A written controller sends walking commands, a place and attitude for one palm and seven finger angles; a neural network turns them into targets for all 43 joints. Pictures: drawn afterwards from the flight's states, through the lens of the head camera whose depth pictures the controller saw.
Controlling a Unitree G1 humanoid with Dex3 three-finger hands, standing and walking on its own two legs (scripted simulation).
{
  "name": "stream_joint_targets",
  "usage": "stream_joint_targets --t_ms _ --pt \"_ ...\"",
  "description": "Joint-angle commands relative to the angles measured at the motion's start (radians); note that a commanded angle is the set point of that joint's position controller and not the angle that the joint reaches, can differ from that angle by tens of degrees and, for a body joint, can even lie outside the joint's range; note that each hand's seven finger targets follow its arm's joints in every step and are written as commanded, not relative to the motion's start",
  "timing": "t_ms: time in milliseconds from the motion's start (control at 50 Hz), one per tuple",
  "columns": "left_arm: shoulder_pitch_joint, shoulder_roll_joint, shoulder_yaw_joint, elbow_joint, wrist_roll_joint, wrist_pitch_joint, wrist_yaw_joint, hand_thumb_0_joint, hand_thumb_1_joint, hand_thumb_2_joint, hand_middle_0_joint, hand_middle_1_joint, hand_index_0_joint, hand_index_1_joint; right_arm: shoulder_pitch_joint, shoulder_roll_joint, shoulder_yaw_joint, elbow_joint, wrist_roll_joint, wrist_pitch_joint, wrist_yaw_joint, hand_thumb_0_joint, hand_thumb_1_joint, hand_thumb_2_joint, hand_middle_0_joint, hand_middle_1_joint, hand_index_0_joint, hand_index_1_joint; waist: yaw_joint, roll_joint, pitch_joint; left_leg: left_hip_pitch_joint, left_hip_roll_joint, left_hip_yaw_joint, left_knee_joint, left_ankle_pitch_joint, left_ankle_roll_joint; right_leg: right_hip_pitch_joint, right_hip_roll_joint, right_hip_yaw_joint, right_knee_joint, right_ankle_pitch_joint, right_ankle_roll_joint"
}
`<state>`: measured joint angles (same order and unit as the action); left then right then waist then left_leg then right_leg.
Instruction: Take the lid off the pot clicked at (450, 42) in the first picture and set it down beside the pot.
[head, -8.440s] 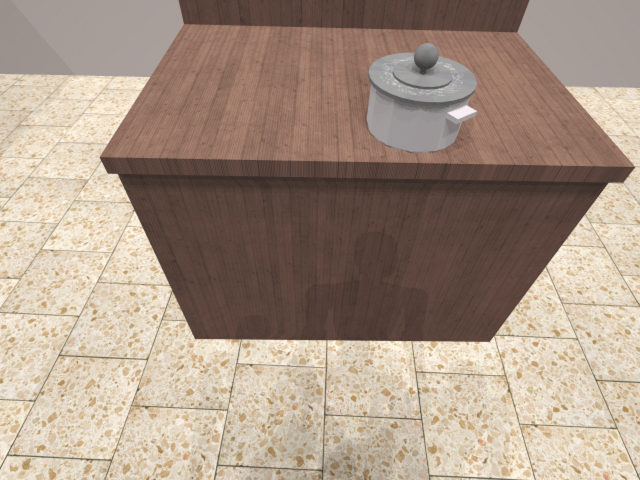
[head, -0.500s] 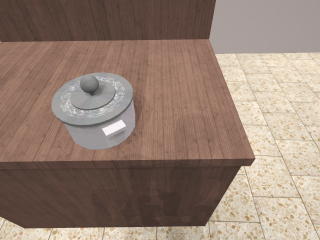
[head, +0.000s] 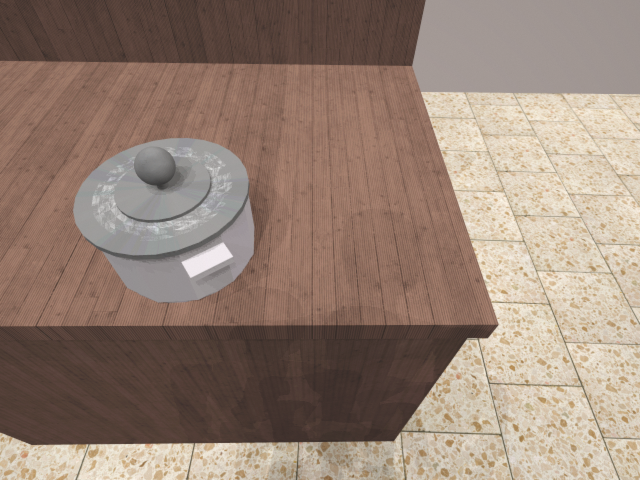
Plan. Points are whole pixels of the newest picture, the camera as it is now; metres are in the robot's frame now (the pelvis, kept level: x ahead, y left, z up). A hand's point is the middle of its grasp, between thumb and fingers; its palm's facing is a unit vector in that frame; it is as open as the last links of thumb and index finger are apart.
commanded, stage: look again from close up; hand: left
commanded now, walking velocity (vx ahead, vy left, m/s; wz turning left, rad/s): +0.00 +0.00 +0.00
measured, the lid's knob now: (155, 166) +0.41 +0.22 +0.18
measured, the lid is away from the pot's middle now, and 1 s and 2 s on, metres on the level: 0.00 0.00 0.00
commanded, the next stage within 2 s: shuffle to correct the standing spot in 0.04 s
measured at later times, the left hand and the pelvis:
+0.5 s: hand out of the picture +0.02 +0.23 -0.18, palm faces +0.06 -0.96 -0.26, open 7.4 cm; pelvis -0.03 +0.03 -0.02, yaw +2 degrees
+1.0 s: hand out of the picture -0.05 +0.20 -0.17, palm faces +0.00 -0.99 -0.16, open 7.4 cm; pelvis -0.04 +0.04 +0.00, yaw +0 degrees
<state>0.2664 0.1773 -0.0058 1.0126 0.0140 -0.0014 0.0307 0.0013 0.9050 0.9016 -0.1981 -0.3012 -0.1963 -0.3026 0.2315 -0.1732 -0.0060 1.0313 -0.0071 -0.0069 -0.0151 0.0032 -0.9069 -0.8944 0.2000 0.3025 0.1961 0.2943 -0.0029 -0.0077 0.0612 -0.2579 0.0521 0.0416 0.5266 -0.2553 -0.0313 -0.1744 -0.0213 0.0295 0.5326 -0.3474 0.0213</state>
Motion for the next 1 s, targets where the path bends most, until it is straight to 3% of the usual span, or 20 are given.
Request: stream_joint_targets --t_ms 0,120,260,320,380,420,440,460,480,520,540,580,640,680,700,740,760,800,860,980 --pt "0.068 0.12 0.03 -0.031 0.0 -0.019 0.01 0.0 0.9 0.9 -0.2 -0.3 -0.2 -0.3 0.046 -0.104 -0.019 -0.039 0.001 -0.021 -0.007 0.0 -0.9 -0.9 0.2 0.3 0.2 0.3 0.003 0.006 -0.044 0.086 0.052 -0.055 -0.068 0.217 0.044 -0.06 -0.073 0.052 -0.101 0.27 -0.046" --pt "0.075 0.114 0.026 -0.02 -0.001 -0.019 0.009 0.0 0.9 0.9 -0.2 -0.3 -0.2 -0.3 0.055 -0.097 -0.016 -0.019 0.002 -0.02 -0.008 0.0 -0.9 -0.9 0.2 0.3 0.2 0.3 0.005 0.007 -0.039 0.092 0.055 -0.055 -0.079 0.215 0.044 -0.053 -0.076 0.05 -0.117 0.268 -0.046" --pt "0.079 0.188 0.069 -0.085 -0.002 -0.002 0.02 0.0 0.9 0.9 -0.2 -0.3 -0.2 -0.3 0.024 -0.133 -0.044 -0.1 0.001 0.008 -0.013 0.0 -0.9 -0.9 0.2 0.3 0.2 0.3 0.027 -0.006 -0.09 0.017 0.038 -0.043 0.061 0.386 0.037 -0.03 -0.157 0.081 0.014 0.542 -0.093" --pt "0.064 0.221 0.084 -0.11 0.007 0.005 0.021 0.0 0.9 0.9 -0.2 -0.3 -0.2 -0.3 0.018 -0.116 -0.055 -0.135 0.001 0.021 -0.009 0.0 -0.9 -0.9 0.2 0.3 0.2 0.3 0.026 -0.124 -0.102 -0.038 -0.021 0.0 0.192 0.199 0.011 -0.04 -0.254 0.165 -0.035 0.579 -0.159" --pt "0.002 0.248 0.089 -0.14 0.021 0.012 0.023 0.0 0.9 0.9 -0.2 -0.3 -0.2 -0.3 0.014 -0.093 -0.059 -0.155 0.001 0.032 -0.003 0.0 -0.9 -0.9 0.2 0.3 0.2 0.3 0.016 -0.228 -0.033 -0.095 -0.043 0.0 0.275 -0.167 -0.009 -0.12 -0.342 0.208 -0.069 0.591 -0.223" --pt "-0.06 0.242 0.089 -0.164 0.02 0.018 0.019 0.0 0.9 0.9 -0.2 -0.3 -0.2 -0.3 0.073 -0.095 -0.058 -0.144 0.005 0.026 0.006 0.0 -0.9 -0.9 0.2 0.3 0.2 0.3 -0.029 -0.171 -0.031 0.031 -0.019 -0.017 0.043 0.013 0.006 -0.192 -0.276 0.139 0.018 0.535 -0.156" --pt "-0.059 0.215 0.083 -0.175 0.013 0.023 0.016 0.0 0.9 0.9 -0.2 -0.3 -0.2 -0.3 0.088 -0.134 -0.062 -0.138 -0.001 0.018 0.008 0.0 -0.9 -0.9 0.2 0.3 0.2 0.3 -0.025 -0.013 -0.052 0.107 0.057 -0.084 -0.059 0.253 0.045 -0.233 -0.169 0.038 0.129 0.4 -0.09" --pt "-0.031 0.154 0.076 -0.182 0.005 0.032 0.015 0.0 0.9 0.9 -0.2 -0.3 -0.2 -0.3 0.079 -0.2 -0.073 -0.151 -0.013 0.019 0.009 0.0 -0.9 -0.9 0.2 0.3 0.2 0.3 -0.008 0.191 -0.054 0.123 0.204 -0.245 -0.113 0.494 0.14 -0.299 -0.034 -0.081 0.296 0.015 -0.026" --pt "-0.028 0.125 0.065 -0.165 0.0 0.043 0.021 0.0 0.9 0.9 -0.2 -0.3 -0.2 -0.3 0.071 -0.221 -0.076 -0.159 -0.011 0.025 0.008 0.0 -0.9 -0.9 0.2 0.3 0.2 0.3 -0.018 0.27 -0.086 0.009 0.263 -0.296 -0.207 0.456 0.229 -0.253 0.017 -0.068 0.554 -0.319 -0.016" --pt "-0.018 0.147 0.073 -0.144 -0.005 0.055 0.024 0.0 0.9 0.9 -0.2 -0.3 -0.2 -0.3 -0.057 -0.201 -0.066 -0.197 -0.02 0.037 0.006 0.0 -0.9 -0.9 0.2 0.3 0.2 0.3 0.034 0.212 -0.079 -0.125 0.221 -0.258 -0.22 0.182 0.244 -0.245 -0.013 -0.017 0.742 -0.231 -0.03" --pt "0.003 0.149 0.068 -0.14 -0.001 0.053 0.018 0.0 0.9 0.9 -0.2 -0.3 -0.2 -0.3 -0.105 -0.182 -0.061 -0.217 -0.023 0.032 0.007 0.0 -0.9 -0.9 0.2 0.3 0.2 0.3 0.054 0.18 -0.082 -0.141 0.195 -0.229 -0.209 0.134 0.227 -0.238 -0.018 -0.029 0.726 -0.201 -0.029" --pt "0.012 0.128 0.057 -0.137 0.006 0.05 0.005 0.0 0.9 0.9 -0.2 -0.3 -0.2 -0.3 -0.091 -0.168 -0.062 -0.208 -0.022 0.023 0.005 0.0 -0.9 -0.9 0.2 0.3 0.2 0.3 0.042 0.128 -0.088 -0.088 0.149 -0.191 -0.219 0.004 0.195 -0.241 -0.026 -0.065 0.583 -0.182 -0.018" --pt "0.032 0.097 0.037 -0.132 0.007 0.037 -0.001 0.0 0.9 0.9 -0.2 -0.3 -0.2 -0.3 -0.012 -0.144 -0.058 -0.167 -0.018 0.019 0.001 0.0 -0.9 -0.9 0.2 0.3 0.2 0.3 0.007 0.112 -0.115 0.02 0.157 -0.224 -0.229 -0.069 0.195 -0.173 -0.025 -0.084 0.245 -0.203 -0.023" --pt "0.1 0.082 0.025 -0.107 0.008 0.023 0.003 0.0 0.9 0.9 -0.2 -0.3 -0.2 -0.3 0.012 -0.14 -0.054 -0.142 -0.011 0.021 0.004 0.0 -0.9 -0.9 0.2 0.3 0.2 0.3 0.023 0.079 -0.11 -0.017 0.137 -0.211 -0.206 -0.192 0.161 -0.03 -0.01 -0.079 -0.049 -0.066 -0.033" --pt "0.126 0.092 0.02 -0.094 0.011 0.013 0.009 0.0 0.9 0.9 -0.2 -0.3 -0.2 -0.3 0.02 -0.117 -0.051 -0.135 -0.003 0.023 0.007 0.0 -0.9 -0.9 0.2 0.3 0.2 0.3 0.023 0.0 -0.081 -0.055 0.083 -0.159 -0.143 -0.221 0.119 0.025 -0.027 -0.042 -0.192 0.006 -0.046" --pt "0.056 0.167 0.018 -0.115 0.013 -0.002 0.013 0.0 0.9 0.9 -0.2 -0.3 -0.2 -0.3 0.048 -0.058 -0.039 -0.13 0.001 0.026 0.011 0.0 -0.9 -0.9 0.2 0.3 0.2 0.3 -0.025 -0.174 -0.017 -0.063 -0.022 -0.022 0.039 -0.183 0.042 -0.1 -0.207 0.196 -0.331 -0.183 -0.134" --pt "0.031 0.171 0.027 -0.123 0.006 -0.011 0.014 0.0 0.9 0.9 -0.2 -0.3 -0.2 -0.3 0.006 -0.076 -0.037 -0.127 -0.007 0.029 0.013 0.0 -0.9 -0.9 0.2 0.3 0.2 0.3 -0.005 -0.286 0.059 -0.092 -0.034 0.002 0.127 -0.132 0.024 -0.155 -0.231 0.27 -0.375 -0.17 -0.167" --pt "0.009 0.156 0.023 -0.118 0.004 -0.021 0.013 0.0 0.9 0.9 -0.2 -0.3 -0.2 -0.3 0.026 -0.072 -0.033 -0.09 -0.006 0.018 0.015 0.0 -0.9 -0.9 0.2 0.3 0.2 0.3 -0.032 -0.152 0.076 -0.053 -0.022 -0.016 0.139 -0.066 0.023 -0.147 -0.22 0.211 -0.326 0.012 -0.191" --pt "0.043 0.139 0.028 -0.107 0.0 -0.026 0.005 0.0 0.9 0.9 -0.2 -0.3 -0.2 -0.3 0.08 -0.06 -0.026 -0.052 0.0 -0.009 0.009 0.0 -0.9 -0.9 0.2 0.3 0.2 0.3 -0.027 -0.024 0.023 0.039 -0.005 -0.03 -0.006 0.09 0.039 -0.083 -0.132 0.09 -0.176 0.206 -0.131" --pt "0.119 0.078 0.019 -0.042 -0.015 -0.025 0.012 0.0 0.9 0.9 -0.2 -0.3 -0.2 -0.3 0.098 -0.07 -0.009 0.003 0.008 -0.032 -0.022 0.0 -0.9 -0.9 0.2 0.3 0.2 0.3 0.01 0.073 -0.095 0.138 0.064 -0.097 -0.052 0.47 0.077 0.048 -0.088 0.017 -0.107 0.431 -0.068"
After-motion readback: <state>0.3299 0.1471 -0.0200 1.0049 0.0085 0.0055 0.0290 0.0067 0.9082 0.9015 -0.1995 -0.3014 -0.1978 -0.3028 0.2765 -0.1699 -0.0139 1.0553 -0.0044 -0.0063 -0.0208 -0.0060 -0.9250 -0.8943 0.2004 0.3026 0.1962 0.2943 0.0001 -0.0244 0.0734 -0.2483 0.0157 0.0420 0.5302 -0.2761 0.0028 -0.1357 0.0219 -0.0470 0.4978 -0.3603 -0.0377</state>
